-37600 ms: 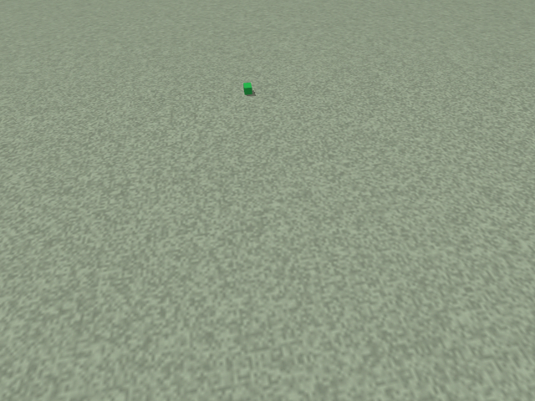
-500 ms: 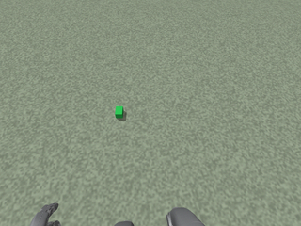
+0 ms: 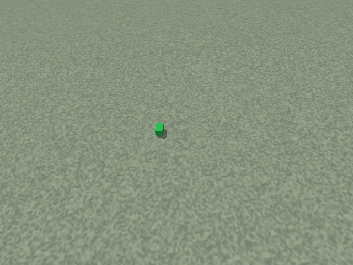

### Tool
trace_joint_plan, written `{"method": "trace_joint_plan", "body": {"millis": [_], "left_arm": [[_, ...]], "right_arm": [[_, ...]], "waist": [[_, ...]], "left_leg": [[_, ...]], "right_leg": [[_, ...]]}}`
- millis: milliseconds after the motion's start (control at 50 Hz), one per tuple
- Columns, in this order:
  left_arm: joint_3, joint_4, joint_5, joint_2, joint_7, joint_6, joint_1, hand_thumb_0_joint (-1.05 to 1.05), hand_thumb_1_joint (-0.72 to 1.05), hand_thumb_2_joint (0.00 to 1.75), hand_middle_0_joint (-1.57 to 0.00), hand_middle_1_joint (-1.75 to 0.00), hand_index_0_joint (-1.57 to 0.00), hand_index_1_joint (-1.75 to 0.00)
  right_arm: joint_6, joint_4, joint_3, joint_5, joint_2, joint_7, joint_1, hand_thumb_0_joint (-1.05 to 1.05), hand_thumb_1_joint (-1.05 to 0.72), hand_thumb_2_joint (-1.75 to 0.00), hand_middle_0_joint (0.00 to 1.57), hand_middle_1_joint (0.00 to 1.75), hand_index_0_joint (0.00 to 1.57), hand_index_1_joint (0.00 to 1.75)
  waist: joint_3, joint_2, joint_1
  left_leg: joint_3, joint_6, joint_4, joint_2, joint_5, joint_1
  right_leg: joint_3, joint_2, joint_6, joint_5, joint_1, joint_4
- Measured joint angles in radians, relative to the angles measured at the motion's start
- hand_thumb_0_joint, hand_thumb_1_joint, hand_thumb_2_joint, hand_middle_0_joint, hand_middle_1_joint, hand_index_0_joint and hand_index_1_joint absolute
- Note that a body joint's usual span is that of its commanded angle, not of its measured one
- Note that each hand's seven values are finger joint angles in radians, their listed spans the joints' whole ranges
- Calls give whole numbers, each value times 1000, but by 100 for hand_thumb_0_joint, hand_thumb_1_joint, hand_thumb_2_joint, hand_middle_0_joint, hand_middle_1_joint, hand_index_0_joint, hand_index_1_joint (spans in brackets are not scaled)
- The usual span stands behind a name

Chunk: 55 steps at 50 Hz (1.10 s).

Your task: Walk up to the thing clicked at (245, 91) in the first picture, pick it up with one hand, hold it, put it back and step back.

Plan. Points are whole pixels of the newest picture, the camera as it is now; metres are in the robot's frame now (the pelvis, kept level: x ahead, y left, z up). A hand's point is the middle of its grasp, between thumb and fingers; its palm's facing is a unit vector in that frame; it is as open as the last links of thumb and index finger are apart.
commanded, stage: step back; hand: left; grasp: from above
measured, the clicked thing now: (159, 129) +1.12 +0.22 -0.73
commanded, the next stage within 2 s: stand in 0.86 s
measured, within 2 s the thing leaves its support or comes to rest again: neither
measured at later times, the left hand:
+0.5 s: hand out of the picture +0.08 +0.27 -0.14, palm faces +0.02 -0.94 -0.35, open 7.4 cm
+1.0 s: hand (84, 261) +0.16 +0.26 -0.12, palm faces -0.03 -0.94 -0.34, open 7.4 cm
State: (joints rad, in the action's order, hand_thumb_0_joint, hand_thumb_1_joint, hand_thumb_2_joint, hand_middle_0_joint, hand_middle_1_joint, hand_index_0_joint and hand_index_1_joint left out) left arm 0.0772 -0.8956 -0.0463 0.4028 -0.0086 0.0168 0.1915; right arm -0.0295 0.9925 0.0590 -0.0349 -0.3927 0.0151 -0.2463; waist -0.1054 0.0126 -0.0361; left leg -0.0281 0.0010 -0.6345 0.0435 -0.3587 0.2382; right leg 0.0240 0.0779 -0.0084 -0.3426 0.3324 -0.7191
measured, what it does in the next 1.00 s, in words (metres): stands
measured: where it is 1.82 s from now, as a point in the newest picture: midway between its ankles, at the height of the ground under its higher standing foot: outside the picture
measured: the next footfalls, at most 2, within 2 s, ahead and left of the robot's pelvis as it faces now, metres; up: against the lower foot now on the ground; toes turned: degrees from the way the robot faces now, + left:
none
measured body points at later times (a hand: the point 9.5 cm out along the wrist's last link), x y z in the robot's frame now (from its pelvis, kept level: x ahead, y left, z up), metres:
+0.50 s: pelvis +0.02 +0.01 +0.01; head +0.03 +0.01 +0.46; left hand +0.08 +0.32 -0.12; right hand +0.10 -0.31 -0.11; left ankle +0.05 +0.12 -0.72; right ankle +0.02 -0.13 -0.72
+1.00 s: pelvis +0.04 +0.01 +0.03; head +0.06 +0.01 +0.47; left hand +0.16 +0.31 -0.10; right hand +0.15 -0.29 -0.10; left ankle +0.05 +0.12 -0.72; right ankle +0.02 -0.12 -0.72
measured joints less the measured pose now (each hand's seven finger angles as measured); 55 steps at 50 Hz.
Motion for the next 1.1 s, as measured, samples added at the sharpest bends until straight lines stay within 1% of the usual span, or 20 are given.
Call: {"method": "trace_joint_plan", "body": {"millis": [40,60,120,180,200,240,260,280,340,400,440,460,480,540,560,580,600,700,860,1100], "left_arm": [[-2,-29,10,3,1,12,13,1,90,89,-20,-30,-21,-30],[-3,-45,14,5,-2,17,17,1,90,89,-20,-30,-21,-30],[-4,-70,26,14,-13,11,29,1,90,89,-20,-30,-21,-30],[-2,-85,25,14,-21,0,40,1,90,89,-20,-30,-20,-30],[-1,-90,24,12,-22,-3,42,1,90,89,-20,-30,-20,-30],[0,-102,18,-4,-16,-15,36,1,90,89,-20,-30,-20,-30],[-2,-103,13,-14,-14,-22,35,1,90,89,-20,-30,-20,-30],[-4,-102,9,-22,-13,-30,35,1,90,89,-20,-30,-20,-30],[-10,-94,9,-44,-11,-45,29,1,90,89,-20,-30,-21,-30],[-18,-90,11,-55,-10,-53,24,1,90,89,-20,-30,-21,-30],[-24,-90,14,-50,-11,-45,16,1,90,89,-21,-30,-21,-30],[-28,-91,16,-46,-11,-40,11,1,90,89,-21,-30,-21,-30],[-31,-94,21,-40,-8,-34,8,1,90,89,-21,-30,-21,-30],[-38,-111,37,-32,-4,-19,-4,1,90,89,-20,-30,-21,-30],[-40,-116,38,-28,-2,-19,-10,1,90,89,-20,-30,-21,-30],[-40,-121,39,-25,-1,-22,-16,1,90,89,-20,-30,-21,-30],[-41,-127,40,-24,1,-27,-23,1,90,89,-20,-30,-21,-30],[-46,-143,41,-28,4,-40,-53,1,90,89,-20,-30,-21,-30],[-49,-155,40,-36,13,-39,-104,1,90,89,-20,-30,-21,-30],[-73,-212,44,-58,5,-34,-138,1,90,89,-20,-30,-20,-30]], "right_arm": [[14,8,-3,-7,15,3,-11,1,-91,-90,21,30,20,30],[21,9,-5,-9,21,5,-16,1,-91,-90,21,30,20,30],[39,9,-19,-13,41,3,-15,1,-91,-90,21,30,21,30],[43,3,-20,-16,47,8,-3,1,-91,-90,21,30,21,30],[41,-1,-19,-16,46,9,1,1,-90,-90,21,30,21,30],[32,-6,-16,-10,37,7,14,1,-90,-90,21,30,21,30],[28,-7,-15,-6,32,5,18,1,-90,-90,21,30,21,30],[23,-6,-13,-5,29,1,20,1,-90,-90,21,30,21,30],[25,0,-9,0,18,-2,26,1,-91,-90,21,30,21,30],[37,5,-4,1,5,0,34,1,-91,-90,21,30,20,30],[46,10,-1,0,3,2,37,1,-91,-90,21,30,20,30],[50,14,2,-1,6,1,43,1,-91,-90,20,30,20,30],[54,19,3,-4,12,-3,50,1,-91,-90,20,30,20,30],[58,27,-10,-4,32,-4,70,1,-91,-90,20,30,20,30],[57,29,-16,-3,39,-4,78,1,-91,-90,20,30,20,30],[56,32,-21,-1,45,-4,87,1,-91,-90,21,30,20,30],[55,36,-26,2,50,-4,97,1,-91,-90,21,30,20,30],[51,53,-37,14,65,-7,144,1,-91,-90,21,30,21,30],[47,81,-34,17,64,-10,204,1,-91,-90,21,30,21,30],[47,132,-47,27,56,-4,208,1,-91,-90,21,30,20,30]], "waist": [[20,10,10],[30,9,20],[39,17,31],[49,15,37],[52,12,37],[45,-17,35],[45,-33,34],[50,-40,29],[49,-41,11],[45,-43,2],[42,-36,4],[38,-24,5],[33,-8,4],[40,9,9],[40,11,10],[38,12,10],[36,9,11],[38,-7,18],[39,-17,21],[31,-6,38]], "left_leg": [[7,-18,13,2,28,0],[3,-28,23,-3,30,-1],[4,-25,68,-19,61,-17],[7,-12,71,-37,64,-14],[9,-8,62,-43,58,-9],[0,1,19,-69,33,3],[-18,-3,-15,-74,-6,15],[-35,-7,-61,-65,-59,35],[-45,-10,-176,-34,-120,86],[-21,-9,-137,-45,-104,99],[-1,-8,-23,-53,-44,71],[7,-5,22,-46,51,54],[20,-4,41,-36,106,42],[36,-11,45,-34,87,34],[38,-11,49,-38,82,30],[39,-9,52,-42,78,24],[39,-6,54,-48,75,20],[38,-1,89,-59,81,-5],[50,-5,128,-57,90,-40],[53,-5,284,-46,177,-117]], "right_leg": [[-37,-23,-1,-108,18,-47],[-49,-39,-2,-127,30,-82],[-53,-57,-2,-107,33,-102],[-38,-61,0,-105,-12,-5],[-31,-66,-2,-88,-39,50],[-17,-90,-5,39,-81,140],[-8,-102,-6,75,-87,151],[-4,-106,-9,74,-84,146],[-2,-93,-17,57,-92,145],[2,-78,-3,53,-101,152],[5,-64,9,34,-99,131],[1,-53,16,19,-94,110],[-10,-40,21,6,-91,90],[-37,-50,4,-62,-81,71],[-40,-55,0,-49,-89,91],[-40,-59,3,8,-101,120],[-39,-64,14,36,-113,142],[-39,-74,22,41,-146,198],[-50,-71,26,53,-176,235],[-51,-60,32,130,-244,370]]}}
